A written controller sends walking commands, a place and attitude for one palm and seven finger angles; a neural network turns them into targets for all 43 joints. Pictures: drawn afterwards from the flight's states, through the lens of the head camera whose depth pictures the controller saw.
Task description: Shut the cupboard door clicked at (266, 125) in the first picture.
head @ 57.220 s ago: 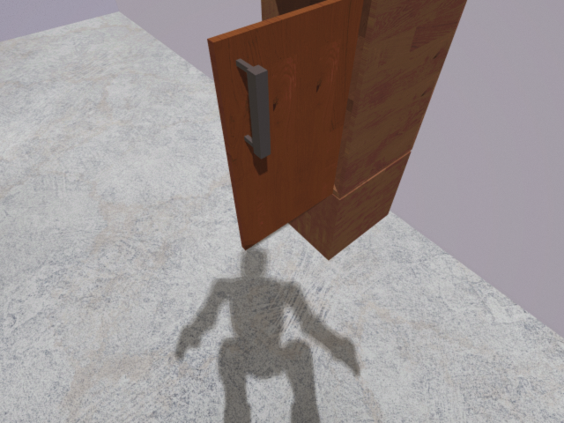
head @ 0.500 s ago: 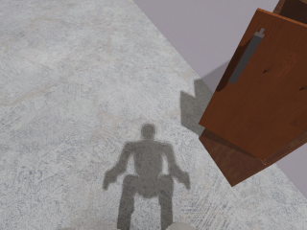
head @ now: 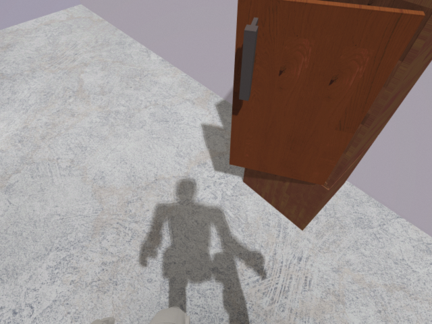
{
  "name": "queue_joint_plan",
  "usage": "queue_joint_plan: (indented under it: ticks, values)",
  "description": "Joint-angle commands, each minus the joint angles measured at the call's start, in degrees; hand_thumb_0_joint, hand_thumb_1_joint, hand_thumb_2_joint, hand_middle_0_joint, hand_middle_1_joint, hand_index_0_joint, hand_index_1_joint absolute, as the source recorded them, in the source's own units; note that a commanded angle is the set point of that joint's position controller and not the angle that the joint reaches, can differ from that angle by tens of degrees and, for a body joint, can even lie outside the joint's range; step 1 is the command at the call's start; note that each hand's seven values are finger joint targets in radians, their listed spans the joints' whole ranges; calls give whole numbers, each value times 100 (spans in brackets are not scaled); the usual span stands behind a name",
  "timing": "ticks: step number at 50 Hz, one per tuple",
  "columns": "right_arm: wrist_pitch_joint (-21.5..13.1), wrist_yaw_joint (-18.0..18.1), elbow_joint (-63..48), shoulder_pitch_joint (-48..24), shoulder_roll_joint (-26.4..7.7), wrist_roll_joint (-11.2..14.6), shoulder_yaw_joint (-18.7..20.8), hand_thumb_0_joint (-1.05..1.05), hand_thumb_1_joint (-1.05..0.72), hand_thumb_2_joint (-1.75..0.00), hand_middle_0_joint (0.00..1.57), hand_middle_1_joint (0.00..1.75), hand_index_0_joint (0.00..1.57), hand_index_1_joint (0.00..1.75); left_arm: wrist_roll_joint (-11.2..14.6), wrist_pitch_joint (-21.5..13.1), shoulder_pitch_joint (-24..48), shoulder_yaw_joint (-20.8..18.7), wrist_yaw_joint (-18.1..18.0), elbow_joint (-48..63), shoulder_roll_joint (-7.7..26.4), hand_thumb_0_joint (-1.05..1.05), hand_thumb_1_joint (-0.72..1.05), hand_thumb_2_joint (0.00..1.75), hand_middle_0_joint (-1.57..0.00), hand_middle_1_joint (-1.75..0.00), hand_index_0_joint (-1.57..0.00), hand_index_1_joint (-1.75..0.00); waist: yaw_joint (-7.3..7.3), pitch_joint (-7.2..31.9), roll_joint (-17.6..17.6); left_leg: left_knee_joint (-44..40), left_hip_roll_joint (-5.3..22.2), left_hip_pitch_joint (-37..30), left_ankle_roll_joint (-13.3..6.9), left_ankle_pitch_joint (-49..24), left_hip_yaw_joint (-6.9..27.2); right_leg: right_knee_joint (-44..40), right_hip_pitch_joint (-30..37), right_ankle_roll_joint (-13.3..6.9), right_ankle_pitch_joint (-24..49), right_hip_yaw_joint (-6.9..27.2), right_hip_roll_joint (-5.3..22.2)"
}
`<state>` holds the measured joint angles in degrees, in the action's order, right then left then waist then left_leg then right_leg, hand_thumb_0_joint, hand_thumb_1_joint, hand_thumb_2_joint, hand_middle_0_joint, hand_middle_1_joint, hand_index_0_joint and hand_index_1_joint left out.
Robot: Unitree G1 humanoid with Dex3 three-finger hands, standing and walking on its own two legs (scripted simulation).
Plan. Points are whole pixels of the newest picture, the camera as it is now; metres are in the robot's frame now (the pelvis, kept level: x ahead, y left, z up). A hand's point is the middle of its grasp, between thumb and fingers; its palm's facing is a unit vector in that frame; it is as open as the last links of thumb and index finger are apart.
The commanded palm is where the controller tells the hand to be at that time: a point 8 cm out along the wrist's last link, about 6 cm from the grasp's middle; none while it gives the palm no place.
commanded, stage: turn to face it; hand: left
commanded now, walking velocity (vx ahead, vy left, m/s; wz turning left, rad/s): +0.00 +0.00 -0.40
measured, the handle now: (249, 61) +0.66 -0.05 +0.12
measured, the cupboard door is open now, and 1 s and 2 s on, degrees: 30 30 30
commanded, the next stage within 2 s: take the last steps up to it in 0.34 s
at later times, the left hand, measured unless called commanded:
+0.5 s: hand out of the picture +0.14 +0.21 -0.17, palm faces -0.18 -0.95 -0.24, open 7.4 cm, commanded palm none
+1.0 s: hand (147, 287) +0.21 +0.17 -0.17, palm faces -0.29 -0.95 -0.14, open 7.4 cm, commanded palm none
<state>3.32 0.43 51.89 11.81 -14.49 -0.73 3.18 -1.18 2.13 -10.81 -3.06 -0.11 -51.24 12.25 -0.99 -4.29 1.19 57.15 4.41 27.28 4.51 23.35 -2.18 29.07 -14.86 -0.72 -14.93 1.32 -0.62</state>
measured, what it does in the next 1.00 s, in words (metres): walks ahead, turning right: left foot, then right foot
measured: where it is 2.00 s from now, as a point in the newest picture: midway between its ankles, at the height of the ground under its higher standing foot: outside the picture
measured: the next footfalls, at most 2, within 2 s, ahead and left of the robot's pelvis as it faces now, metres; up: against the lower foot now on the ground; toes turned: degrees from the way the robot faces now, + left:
left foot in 0.14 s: +0.07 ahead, +0.14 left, +0.00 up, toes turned -1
right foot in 0.48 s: +0.01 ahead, -0.11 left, +0.00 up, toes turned -14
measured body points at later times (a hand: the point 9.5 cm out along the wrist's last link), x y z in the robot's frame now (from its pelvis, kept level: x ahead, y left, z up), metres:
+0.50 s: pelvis +0.01 +0.02 -0.01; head +0.04 +0.01 +0.44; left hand +0.14 +0.26 -0.15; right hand -0.01 -0.22 -0.16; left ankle +0.03 +0.14 -0.74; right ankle -0.03 -0.10 -0.74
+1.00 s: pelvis +0.10 +0.01 +0.01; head +0.14 +0.04 +0.46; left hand +0.23 +0.22 -0.16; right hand -0.01 -0.20 -0.13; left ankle +0.09 +0.12 -0.74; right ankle +0.07 -0.14 -0.65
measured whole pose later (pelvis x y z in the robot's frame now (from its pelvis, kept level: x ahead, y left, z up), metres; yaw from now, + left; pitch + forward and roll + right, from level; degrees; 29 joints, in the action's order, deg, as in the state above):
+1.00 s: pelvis +0.10 +0.01 +0.01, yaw -18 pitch +0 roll -2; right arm -2.5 2.0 59.3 23.4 -7.7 -1.9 0.1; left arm -1.3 2.0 -12.2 -4.3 1.6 -58.0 12.8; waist -1.9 -2.0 -2.6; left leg 22.8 4.8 6.9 -0.2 16.1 -8.6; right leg 61.9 -31.0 0.4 -14.7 -0.5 1.9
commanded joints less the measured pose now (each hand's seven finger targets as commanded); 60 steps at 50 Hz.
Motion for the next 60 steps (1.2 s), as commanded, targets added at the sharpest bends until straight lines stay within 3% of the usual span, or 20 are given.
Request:
queue_joint_plan:
  ticks: [1,5,7,8,13,19,22,23,24,25,27,32,36,37,38,39,43,47,56,60]
  values:
    - [-191,69,-453,11,-280,18,75,0,-90,-90,20,30,20,30,-51,-114,-108,-358,-63,332,1259,0,90,90,-20,-30,-20,-30,149,716,-859,-1038,-140,-144,7,67,-12,-684,624,-1051,2234,1481,1363]
    - [-306,126,-226,642,-402,27,79,0,-90,-90,20,30,20,30,20,-40,191,-316,-45,340,1041,0,90,90,-20,-30,-20,-30,-172,642,-671,-3146,-159,-1857,-124,-1216,52,-114,-517,-485,1458,1357,861]
    - [-369,176,-256,842,-1257,-93,203,0,-90,-90,20,30,20,30,85,12,-64,-209,5,466,507,0,90,90,-20,-30,-20,-30,-154,701,1827,-4132,1960,-2299,-1041,-2092,2227,1872,-1563,154,-1786,18,-295]
    - [-337,194,-306,781,-1204,-138,174,0,-90,-90,20,30,20,30,35,22,50,-225,8,475,657,0,90,90,-20,-30,-20,-30,-184,579,1267,-4115,2153,-1755,-1406,-2107,2218,2784,-1327,120,-1975,230,-76]
    - [-353,248,-340,195,-741,-145,38,0,-90,-90,20,30,20,30,0,97,-33,-242,120,219,479,0,90,90,-20,-30,-20,-30,112,348,1026,-3839,1311,-1689,-1236,-3150,663,3150,-1282,284,-1201,-67,143]
    - [-296,207,-31,574,-778,-115,127,0,-90,-90,20,30,20,30,12,35,85,-129,108,199,298,0,90,90,-20,-30,-20,-30,-79,573,1109,-3498,1365,-2010,-1270,-3216,436,1297,-520,205,-1065,-474,54]
    - [-264,166,31,463,-776,-45,168,0,-90,-90,20,30,20,30,5,-43,-416,-165,68,-10,392,0,90,90,-20,-30,-20,-30,167,741,613,-2922,1104,-1526,-908,-2652,163,-350,632,112,427,-498,19]
    - [-260,137,10,445,-613,-1,161,0,-90,-90,20,30,20,30,-22,-86,-605,-220,42,-75,626,0,90,90,-20,-30,-20,-30,227,760,86,-2506,839,-1073,-612,-1661,-118,-859,1077,-30,660,59,455]
    - [-248,101,-132,338,-204,26,86,0,-90,-90,20,30,20,30,-75,-144,-769,-301,-8,-140,1112,0,90,90,-20,-30,-20,-30,313,651,-1336,-1640,133,3,-291,268,-666,-1416,1492,-473,699,1556,1566]
    - [-185,80,-263,-81,-208,-23,44,0,-90,-90,20,30,20,30,-42,-139,-880,-321,-11,-208,1375,0,90,90,-20,-30,-20,-30,521,299,-1679,-492,-117,499,-240,1354,-389,-1782,969,-1112,8,2256,2184]
    - [-170,27,-255,-157,-264,-71,98,0,-90,-90,20,30,20,30,-71,-143,-518,-327,-58,-114,1097,0,90,90,-20,-30,-20,-30,335,-169,-1594,358,-29,1098,-321,733,131,-2058,593,-1213,-1658,2119,1761]
    - [-322,-63,-5,218,-99,-89,41,0,-90,-90,20,30,20,30,-63,-301,-219,-227,-50,-168,833,0,90,90,-20,-30,-20,-30,15,181,-952,-832,3,27,-228,84,-191,-1498,448,-1050,-162,924,1271]
    - [-466,8,287,1061,-69,-94,9,0,-90,-90,20,30,20,30,-1,-263,-155,-228,13,-302,771,0,90,90,-20,-30,-20,-30,-311,253,-598,-2833,-256,-1973,-217,-880,-494,-847,-567,-762,-959,653,893]
    - [-529,57,439,1482,-366,-119,58,0,-90,-90,20,30,20,30,32,-236,-229,-160,43,-301,494,0,90,90,-20,-30,-20,-30,-440,344,277,-3446,179,-2642,-299,-487,212,73,-1112,-520,-1112,402,512]
    - [-576,105,537,1984,-980,-218,197,0,-90,-90,20,30,20,30,69,-222,-392,-88,82,-199,110,0,90,90,-20,-30,-20,-30,-557,460,1970,-4274,1700,-3042,-774,348,2341,1774,-2047,-147,-1661,-343,-177]
    - [-550,170,534,2196,-1169,-199,215,0,-90,-90,20,30,20,30,-18,-218,-35,-93,98,-13,333,0,90,90,-20,-30,-20,-30,-659,250,1609,-4733,2355,-2761,-1216,714,3246,2757,-2363,-175,-1889,-82,-68]
    - [-618,224,362,1320,-526,-178,-18,0,-90,-90,20,30,20,30,-96,-170,18,-202,206,-241,345,0,90,90,-20,-30,-20,-30,-148,-426,630,-4701,1670,-1653,-925,-1015,1545,3800,-2278,-25,-385,153,405]
    - [-692,250,538,1462,-375,-118,-51,0,-90,-90,20,30,20,30,-25,-112,-241,-123,206,-414,109,0,90,90,-20,-30,-20,-30,-24,73,746,-4340,1300,-2294,-970,-3043,260,3467,-2121,116,153,-62,342]
    - [-545,190,781,1616,-386,-163,67,0,-90,-90,20,30,20,30,-12,-161,574,-50,209,-184,34,0,90,90,-20,-30,-20,-30,-218,-245,894,-4050,1438,-2150,-1116,-2947,-81,1086,-1224,10,198,-630,308]
    - [-513,109,788,1347,-261,-38,53,0,-90,-90,20,30,20,30,-48,-349,-1053,-207,118,-693,526,0,90,90,-20,-30,-20,-30,567,612,-28,-1972,791,-1129,-658,-2747,-595,-278,1625,-247,938,-288,391]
